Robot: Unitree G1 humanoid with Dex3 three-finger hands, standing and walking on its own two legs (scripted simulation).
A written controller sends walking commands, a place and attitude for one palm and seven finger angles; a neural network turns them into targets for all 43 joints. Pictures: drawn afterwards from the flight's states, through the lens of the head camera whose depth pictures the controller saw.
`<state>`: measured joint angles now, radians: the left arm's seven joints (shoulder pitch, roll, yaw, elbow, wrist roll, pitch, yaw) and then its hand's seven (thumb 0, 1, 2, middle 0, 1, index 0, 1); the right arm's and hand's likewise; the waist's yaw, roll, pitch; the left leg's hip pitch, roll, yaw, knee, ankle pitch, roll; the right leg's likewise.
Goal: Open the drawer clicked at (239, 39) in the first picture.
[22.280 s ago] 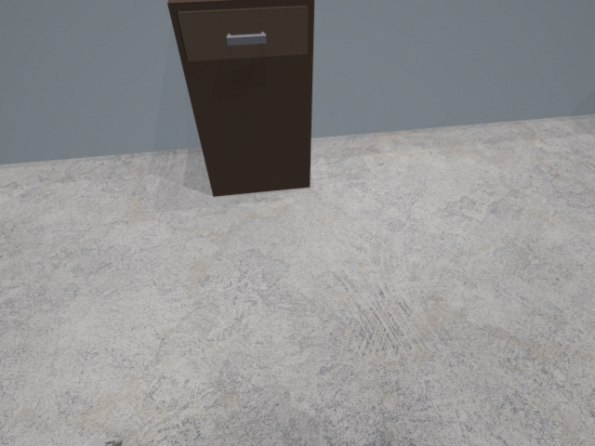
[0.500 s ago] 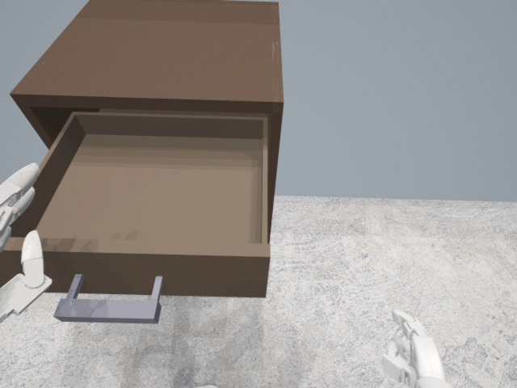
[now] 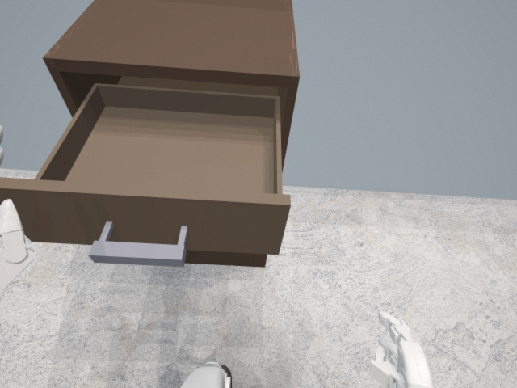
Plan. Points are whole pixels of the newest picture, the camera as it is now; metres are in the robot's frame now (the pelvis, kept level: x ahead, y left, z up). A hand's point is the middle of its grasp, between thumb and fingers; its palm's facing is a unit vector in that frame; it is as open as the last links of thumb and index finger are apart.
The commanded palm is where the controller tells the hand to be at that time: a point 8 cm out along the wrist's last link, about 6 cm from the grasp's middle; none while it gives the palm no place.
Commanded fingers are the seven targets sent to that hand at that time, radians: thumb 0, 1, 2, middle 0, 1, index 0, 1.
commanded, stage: step back with the hand held close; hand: left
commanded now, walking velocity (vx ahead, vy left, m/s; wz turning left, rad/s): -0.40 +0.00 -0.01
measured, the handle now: (142, 241) +0.32 +0.21 +0.02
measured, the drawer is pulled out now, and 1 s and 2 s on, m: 0.30 0.30 0.30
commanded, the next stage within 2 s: stop stepping back and stand still in 0.30 s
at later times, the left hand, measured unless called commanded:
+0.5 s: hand out of the picture +0.10 +0.19 +0.20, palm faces +0.21 -0.83 -0.51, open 7.5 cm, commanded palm +0.03 +0.25 +0.21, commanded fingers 0.00 0.90 0.90 -0.20 -0.30 -0.20 -0.30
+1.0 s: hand out of the picture +0.00 +0.18 +0.21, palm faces +0.38 -0.76 -0.52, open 7.5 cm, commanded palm -0.06 +0.23 +0.21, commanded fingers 0.00 0.90 0.90 -0.20 -0.30 -0.20 -0.30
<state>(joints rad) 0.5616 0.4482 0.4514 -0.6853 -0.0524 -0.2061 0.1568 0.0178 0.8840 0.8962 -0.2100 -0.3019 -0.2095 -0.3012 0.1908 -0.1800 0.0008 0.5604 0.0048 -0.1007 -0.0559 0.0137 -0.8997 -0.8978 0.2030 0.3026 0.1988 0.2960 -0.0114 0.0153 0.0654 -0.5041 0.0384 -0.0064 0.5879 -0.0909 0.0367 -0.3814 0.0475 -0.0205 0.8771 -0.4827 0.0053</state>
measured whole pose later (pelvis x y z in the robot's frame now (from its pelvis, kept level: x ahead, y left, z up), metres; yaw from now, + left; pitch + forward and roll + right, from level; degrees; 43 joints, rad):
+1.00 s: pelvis -0.19 -0.05 +0.01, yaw +1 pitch -2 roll +1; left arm 0.64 0.44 0.41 -0.65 -0.02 -0.21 0.16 0.02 0.88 0.90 -0.21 -0.30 -0.21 -0.30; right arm 0.27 -0.22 -0.02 0.61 0.01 -0.11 -0.05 0.01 -0.90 -0.90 0.20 0.30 0.20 0.30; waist -0.03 0.00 0.02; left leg -0.25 0.05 -0.01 0.61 -0.35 -0.02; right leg -0.31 0.01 -0.11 0.60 -0.25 -0.06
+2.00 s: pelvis -0.19 -0.04 +0.02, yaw +2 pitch -3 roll +0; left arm 0.29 0.12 0.02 1.14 0.01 0.02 0.03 0.01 0.91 0.90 -0.20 -0.30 -0.20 -0.30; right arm 0.36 -0.08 0.01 1.12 -0.02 0.02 -0.04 0.00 -0.90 -0.90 0.20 0.30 0.20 0.30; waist 0.00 0.02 0.06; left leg -0.18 0.01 0.02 0.44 -0.21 0.00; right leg -0.19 0.02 -0.05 0.41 -0.17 -0.04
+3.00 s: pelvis -0.17 -0.03 +0.02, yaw +2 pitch -2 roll +0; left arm 0.27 0.11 0.02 1.14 0.01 0.00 0.04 0.01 0.91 0.90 -0.20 -0.30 -0.20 -0.30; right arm 0.32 -0.09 -0.01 1.13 -0.01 0.00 -0.05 0.00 -0.90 -0.90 0.20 0.30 0.20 0.30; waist -0.01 0.01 0.07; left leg -0.14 0.01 0.03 0.41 -0.23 0.01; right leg -0.17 0.02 -0.04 0.40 -0.19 -0.03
